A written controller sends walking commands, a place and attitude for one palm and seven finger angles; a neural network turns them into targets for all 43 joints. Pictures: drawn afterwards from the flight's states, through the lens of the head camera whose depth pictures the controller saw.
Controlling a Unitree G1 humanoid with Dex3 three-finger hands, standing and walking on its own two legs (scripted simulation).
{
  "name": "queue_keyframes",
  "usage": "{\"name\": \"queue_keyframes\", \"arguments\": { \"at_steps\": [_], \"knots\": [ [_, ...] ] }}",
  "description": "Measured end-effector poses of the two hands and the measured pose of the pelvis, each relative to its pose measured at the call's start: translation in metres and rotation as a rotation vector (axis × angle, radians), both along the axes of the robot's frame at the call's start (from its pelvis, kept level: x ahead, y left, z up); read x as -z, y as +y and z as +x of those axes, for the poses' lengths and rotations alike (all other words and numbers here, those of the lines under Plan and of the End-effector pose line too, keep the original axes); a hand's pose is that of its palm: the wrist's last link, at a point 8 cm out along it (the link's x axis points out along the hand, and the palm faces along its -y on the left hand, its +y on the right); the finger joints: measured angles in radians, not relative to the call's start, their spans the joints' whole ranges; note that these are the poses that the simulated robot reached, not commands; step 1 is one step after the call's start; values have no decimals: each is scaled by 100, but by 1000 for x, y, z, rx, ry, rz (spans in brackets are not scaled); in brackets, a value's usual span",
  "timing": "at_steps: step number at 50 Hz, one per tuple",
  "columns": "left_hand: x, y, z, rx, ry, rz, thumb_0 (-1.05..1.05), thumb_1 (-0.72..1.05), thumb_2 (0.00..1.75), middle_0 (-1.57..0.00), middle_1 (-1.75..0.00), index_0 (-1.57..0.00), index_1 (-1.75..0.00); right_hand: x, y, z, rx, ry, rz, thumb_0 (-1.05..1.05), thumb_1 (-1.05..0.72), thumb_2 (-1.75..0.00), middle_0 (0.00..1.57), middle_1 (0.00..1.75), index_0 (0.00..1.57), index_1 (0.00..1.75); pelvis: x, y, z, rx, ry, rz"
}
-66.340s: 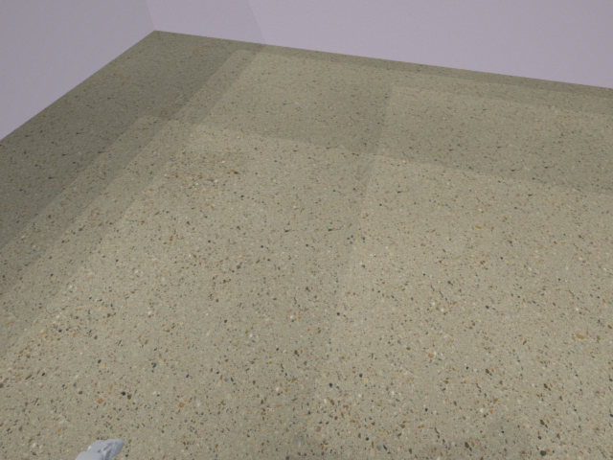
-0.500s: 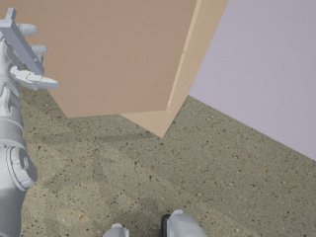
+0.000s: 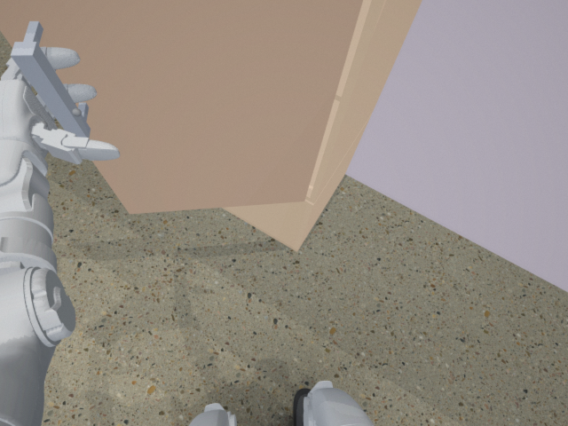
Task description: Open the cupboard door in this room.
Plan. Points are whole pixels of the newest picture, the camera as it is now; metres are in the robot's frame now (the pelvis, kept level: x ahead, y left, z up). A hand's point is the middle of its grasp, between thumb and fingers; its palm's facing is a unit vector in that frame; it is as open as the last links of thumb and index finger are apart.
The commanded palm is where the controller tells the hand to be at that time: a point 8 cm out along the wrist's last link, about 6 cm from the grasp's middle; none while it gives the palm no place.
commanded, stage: close the thumb around the handle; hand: left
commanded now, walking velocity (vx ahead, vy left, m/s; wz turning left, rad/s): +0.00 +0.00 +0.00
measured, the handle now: (59, 86) +0.56 +0.26 +0.09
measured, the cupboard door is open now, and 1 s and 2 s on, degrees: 38 45 76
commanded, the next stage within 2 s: pull the door open along its arc in 0.60 s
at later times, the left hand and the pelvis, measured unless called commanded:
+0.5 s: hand (76, 120) +0.50 +0.23 +0.10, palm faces +0.07 -1.00 -0.01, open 6.1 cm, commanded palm +0.48 +0.26 +0.09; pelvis +0.00 +0.00 +0.00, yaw +1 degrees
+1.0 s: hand (76, 143) +0.46 +0.22 +0.09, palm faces +0.03 -1.00 +0.00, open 5.7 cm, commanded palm +0.40 +0.27 +0.09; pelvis +0.00 +0.00 +0.01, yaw -1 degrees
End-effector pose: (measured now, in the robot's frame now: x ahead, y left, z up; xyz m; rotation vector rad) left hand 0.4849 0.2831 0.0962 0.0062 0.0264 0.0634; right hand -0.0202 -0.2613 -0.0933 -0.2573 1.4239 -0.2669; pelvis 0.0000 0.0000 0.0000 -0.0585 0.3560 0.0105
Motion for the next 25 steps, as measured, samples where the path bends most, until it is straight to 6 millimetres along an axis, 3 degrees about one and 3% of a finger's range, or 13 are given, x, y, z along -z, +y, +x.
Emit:
{"name": "queue_keyframes", "arguments": {
  "at_steps": [8,25],
  "knots": [
    [0,-1,-2,-12,0,6,-1,-20,42,-30,-123,-29,-124,3,1,8,-12,-7,10,0,-91,-90,20,30,21,30,0,-1,2,-8,-1,0],
    [0,-1,-13,-8,-2,7,1,67,80,-35,-133,-35,-132,3,-5,23,-30,-49,10,0,-91,-90,20,30,21,30,-3,-5,4,-11,-19,3]
  ]
}}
